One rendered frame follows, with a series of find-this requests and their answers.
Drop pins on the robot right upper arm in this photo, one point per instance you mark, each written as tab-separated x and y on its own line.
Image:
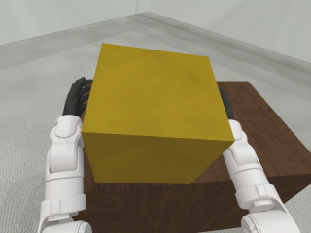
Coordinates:
275	221

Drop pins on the robot left upper arm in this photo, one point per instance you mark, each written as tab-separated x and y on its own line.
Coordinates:
69	227

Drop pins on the robot left forearm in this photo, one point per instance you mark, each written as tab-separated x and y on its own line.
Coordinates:
64	183

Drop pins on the carton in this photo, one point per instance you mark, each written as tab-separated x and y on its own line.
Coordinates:
153	116

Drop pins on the pedestal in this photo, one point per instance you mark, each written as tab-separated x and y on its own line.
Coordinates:
209	202

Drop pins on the right robot hand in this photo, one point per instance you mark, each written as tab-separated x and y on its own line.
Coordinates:
227	104

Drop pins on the robot right forearm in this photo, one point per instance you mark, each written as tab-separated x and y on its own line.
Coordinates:
253	190

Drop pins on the left robot hand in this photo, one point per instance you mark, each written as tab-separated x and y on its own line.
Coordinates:
74	102

